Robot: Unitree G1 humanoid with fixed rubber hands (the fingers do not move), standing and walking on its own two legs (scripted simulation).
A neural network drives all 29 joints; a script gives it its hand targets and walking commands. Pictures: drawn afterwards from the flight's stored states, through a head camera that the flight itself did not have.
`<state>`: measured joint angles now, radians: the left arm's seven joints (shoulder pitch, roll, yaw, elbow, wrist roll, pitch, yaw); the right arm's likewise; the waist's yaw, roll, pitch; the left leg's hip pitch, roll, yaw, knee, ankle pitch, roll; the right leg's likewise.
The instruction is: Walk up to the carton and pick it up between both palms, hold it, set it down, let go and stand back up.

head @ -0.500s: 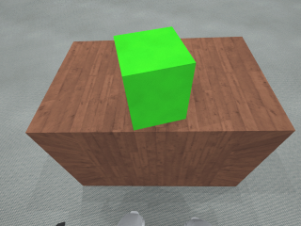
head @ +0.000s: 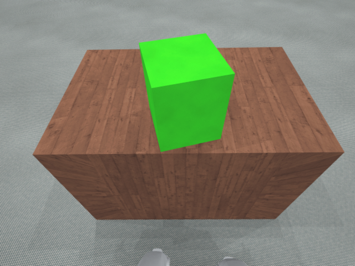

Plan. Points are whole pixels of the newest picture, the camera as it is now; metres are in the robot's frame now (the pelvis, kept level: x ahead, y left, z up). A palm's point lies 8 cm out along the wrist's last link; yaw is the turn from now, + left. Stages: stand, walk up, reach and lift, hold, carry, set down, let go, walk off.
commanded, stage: walk up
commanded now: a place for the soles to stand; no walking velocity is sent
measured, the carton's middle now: (182, 94) +0.59 +0.03 +0.04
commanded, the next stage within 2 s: none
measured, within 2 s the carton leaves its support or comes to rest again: neither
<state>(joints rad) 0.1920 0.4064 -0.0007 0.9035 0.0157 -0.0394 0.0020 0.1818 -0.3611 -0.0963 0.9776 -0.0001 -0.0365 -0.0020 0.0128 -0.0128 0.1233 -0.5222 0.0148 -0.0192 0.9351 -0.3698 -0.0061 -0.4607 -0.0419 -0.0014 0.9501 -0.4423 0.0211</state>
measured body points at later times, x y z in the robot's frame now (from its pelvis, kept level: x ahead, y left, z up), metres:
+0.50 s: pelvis +0.03 +0.02 +0.00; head +0.05 +0.01 +0.45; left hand +0.00 +0.34 -0.10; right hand +0.12 -0.29 -0.12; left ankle +0.12 +0.15 -0.65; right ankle +0.04 -0.14 -0.68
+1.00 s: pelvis +0.13 +0.06 +0.00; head +0.13 +0.07 +0.45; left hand +0.22 +0.38 -0.12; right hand +0.21 -0.26 -0.11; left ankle +0.15 +0.18 -0.68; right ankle +0.20 -0.06 -0.68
